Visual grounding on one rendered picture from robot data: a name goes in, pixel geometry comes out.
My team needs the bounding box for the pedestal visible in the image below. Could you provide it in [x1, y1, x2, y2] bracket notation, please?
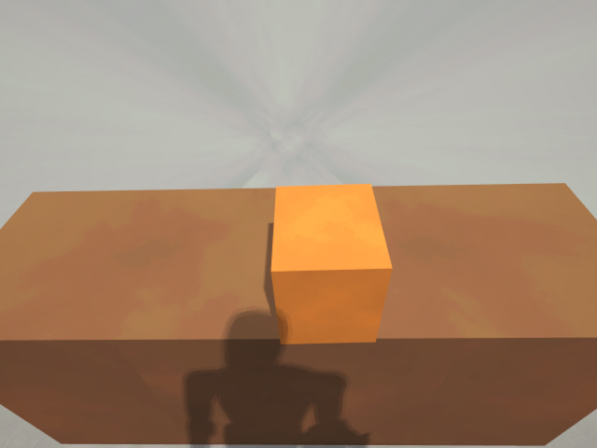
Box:
[0, 183, 597, 446]

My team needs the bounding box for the carton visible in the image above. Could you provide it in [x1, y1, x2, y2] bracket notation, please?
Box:
[271, 184, 393, 344]

